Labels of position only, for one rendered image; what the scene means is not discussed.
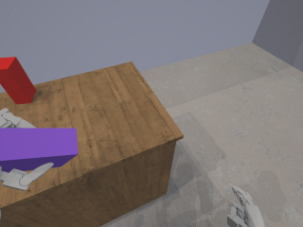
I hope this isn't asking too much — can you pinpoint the right robot hand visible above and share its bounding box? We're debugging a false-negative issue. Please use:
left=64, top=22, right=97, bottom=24
left=227, top=185, right=266, bottom=227

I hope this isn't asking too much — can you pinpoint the left robot hand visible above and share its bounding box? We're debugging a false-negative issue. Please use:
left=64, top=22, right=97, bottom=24
left=0, top=108, right=54, bottom=191

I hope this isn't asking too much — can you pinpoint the table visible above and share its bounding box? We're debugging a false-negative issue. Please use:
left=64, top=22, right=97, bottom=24
left=0, top=61, right=184, bottom=227

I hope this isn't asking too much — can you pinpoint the sponge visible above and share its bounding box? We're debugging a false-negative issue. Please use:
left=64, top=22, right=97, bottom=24
left=0, top=128, right=79, bottom=173

